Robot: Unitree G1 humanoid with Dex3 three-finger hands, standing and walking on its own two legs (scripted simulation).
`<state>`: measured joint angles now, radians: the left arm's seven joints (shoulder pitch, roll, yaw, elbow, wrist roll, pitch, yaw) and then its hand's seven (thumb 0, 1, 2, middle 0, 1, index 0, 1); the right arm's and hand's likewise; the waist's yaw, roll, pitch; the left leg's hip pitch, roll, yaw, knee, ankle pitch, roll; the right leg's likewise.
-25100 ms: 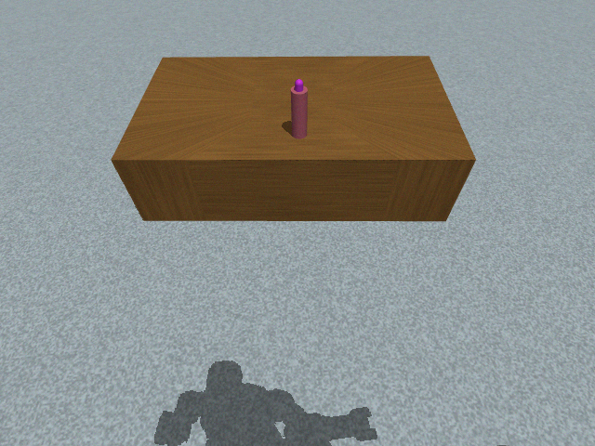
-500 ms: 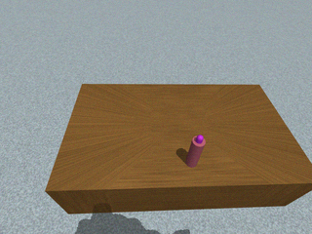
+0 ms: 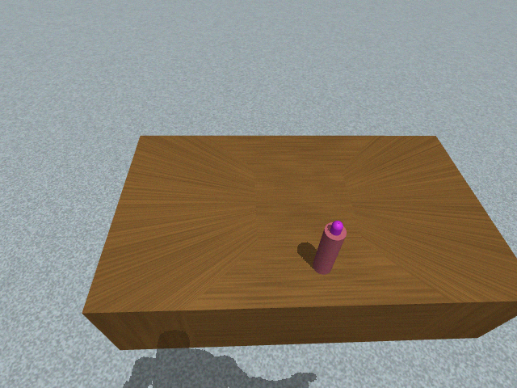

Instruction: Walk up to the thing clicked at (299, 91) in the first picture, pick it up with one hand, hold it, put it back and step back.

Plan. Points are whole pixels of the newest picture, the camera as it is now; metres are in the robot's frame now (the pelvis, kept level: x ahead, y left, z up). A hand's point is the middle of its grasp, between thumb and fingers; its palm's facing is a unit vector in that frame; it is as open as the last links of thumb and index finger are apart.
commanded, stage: home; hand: right
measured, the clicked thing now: (329, 246) +0.53 -0.20 -0.30
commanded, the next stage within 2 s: stand in 0.34 s
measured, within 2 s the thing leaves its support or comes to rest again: neither
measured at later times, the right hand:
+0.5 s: hand out of the picture +0.08 -0.24 -0.15, palm faces -0.01 +0.93 -0.38, open 17.2 cm
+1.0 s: hand out of the picture +0.09 -0.24 -0.15, palm faces -0.01 +0.93 -0.36, open 7.9 cm
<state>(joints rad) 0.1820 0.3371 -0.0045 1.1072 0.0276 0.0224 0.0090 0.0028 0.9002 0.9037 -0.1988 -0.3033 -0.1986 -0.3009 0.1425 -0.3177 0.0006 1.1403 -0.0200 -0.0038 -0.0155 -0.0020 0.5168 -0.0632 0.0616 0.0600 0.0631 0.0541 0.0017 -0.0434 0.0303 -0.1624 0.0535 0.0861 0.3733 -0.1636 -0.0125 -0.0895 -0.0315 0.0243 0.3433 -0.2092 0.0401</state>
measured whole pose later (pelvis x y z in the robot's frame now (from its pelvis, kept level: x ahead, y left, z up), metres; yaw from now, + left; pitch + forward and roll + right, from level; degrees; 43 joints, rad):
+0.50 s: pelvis +0.01 +0.01 +0.00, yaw +0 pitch -2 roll +0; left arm 0.15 0.35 -0.01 1.11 0.02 0.01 0.01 0.00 0.90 0.90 -0.20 -0.30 -0.20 -0.30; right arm 0.11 -0.32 -0.01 1.15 -0.01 -0.01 -0.01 0.00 0.49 -0.08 0.07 0.07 0.07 0.07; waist 0.00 -0.05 0.04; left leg -0.15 0.03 0.09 0.36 -0.17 0.00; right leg -0.07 -0.05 0.03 0.31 -0.20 0.06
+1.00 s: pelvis +0.01 +0.01 +0.00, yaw +1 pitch -2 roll +0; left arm 0.15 0.35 0.00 1.11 0.02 0.01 0.00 0.00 0.90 0.90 -0.20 -0.30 -0.20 -0.30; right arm 0.11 -0.33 -0.02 1.15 -0.01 -0.01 0.00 0.00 -0.79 -0.87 0.20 0.30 0.20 0.30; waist 0.00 -0.04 0.04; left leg -0.15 0.02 0.08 0.34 -0.16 0.01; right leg -0.07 -0.06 0.02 0.30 -0.21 0.06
